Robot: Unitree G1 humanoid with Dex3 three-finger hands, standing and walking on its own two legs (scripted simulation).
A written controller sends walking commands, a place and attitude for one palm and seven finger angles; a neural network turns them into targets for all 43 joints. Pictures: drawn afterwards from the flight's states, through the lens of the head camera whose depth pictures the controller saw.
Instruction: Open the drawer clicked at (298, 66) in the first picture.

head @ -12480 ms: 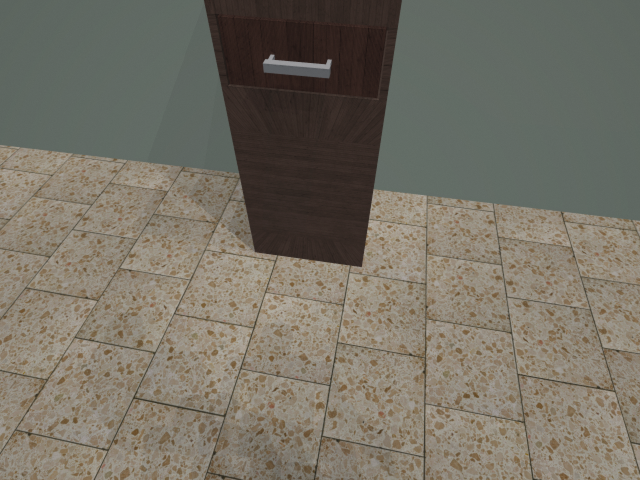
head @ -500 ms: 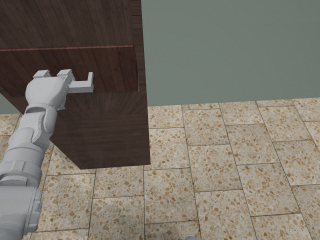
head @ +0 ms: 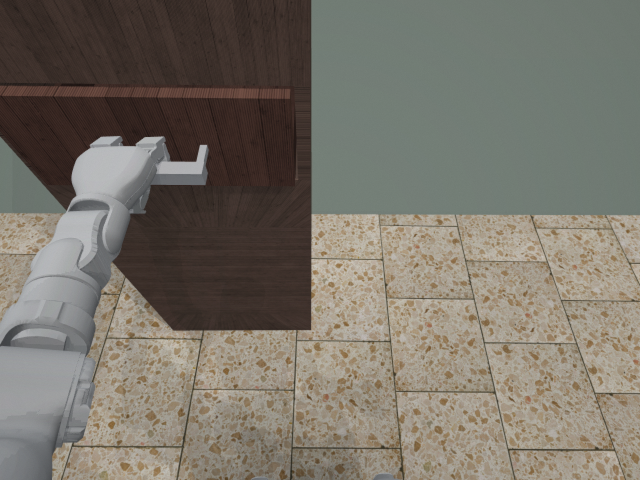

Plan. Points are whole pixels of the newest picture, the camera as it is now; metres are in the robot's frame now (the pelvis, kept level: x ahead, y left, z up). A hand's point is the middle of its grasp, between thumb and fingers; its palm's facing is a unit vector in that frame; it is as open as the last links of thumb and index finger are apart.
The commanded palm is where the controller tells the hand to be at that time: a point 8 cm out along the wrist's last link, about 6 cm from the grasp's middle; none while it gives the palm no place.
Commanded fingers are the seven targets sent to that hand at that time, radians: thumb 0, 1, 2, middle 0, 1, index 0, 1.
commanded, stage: pull the drawer open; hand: left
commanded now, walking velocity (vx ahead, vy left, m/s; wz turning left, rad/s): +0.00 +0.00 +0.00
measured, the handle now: (149, 162) +0.51 +0.23 +0.07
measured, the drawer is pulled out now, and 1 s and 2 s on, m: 0.02 0.08 0.19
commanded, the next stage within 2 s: none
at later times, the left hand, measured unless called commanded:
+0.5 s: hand (134, 201) +0.46 +0.25 +0.05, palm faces -0.06 -0.01 -1.00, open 5.6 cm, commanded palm +0.43 +0.25 +0.10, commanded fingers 0.00 0.90 0.90 -0.40 -1.35 -0.40 -1.35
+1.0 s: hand (126, 244) +0.40 +0.24 +0.05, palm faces +0.00 -0.06 -1.00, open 5.7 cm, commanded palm +0.38 +0.24 +0.10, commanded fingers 0.00 0.90 0.90 -0.40 -1.35 -0.40 -1.35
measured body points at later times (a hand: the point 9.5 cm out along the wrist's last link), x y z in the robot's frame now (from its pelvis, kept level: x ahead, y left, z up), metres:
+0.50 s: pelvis -0.03 +0.00 -0.01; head +0.07 +0.00 +0.43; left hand +0.46 +0.25 +0.10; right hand -0.05 -0.28 -0.13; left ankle -0.02 +0.10 -0.71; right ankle -0.01 -0.13 -0.71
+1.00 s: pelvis +0.02 +0.01 +0.01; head +0.07 +0.00 +0.45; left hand +0.39 +0.25 +0.10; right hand +0.14 -0.25 -0.11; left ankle -0.02 +0.10 -0.71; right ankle -0.01 -0.13 -0.71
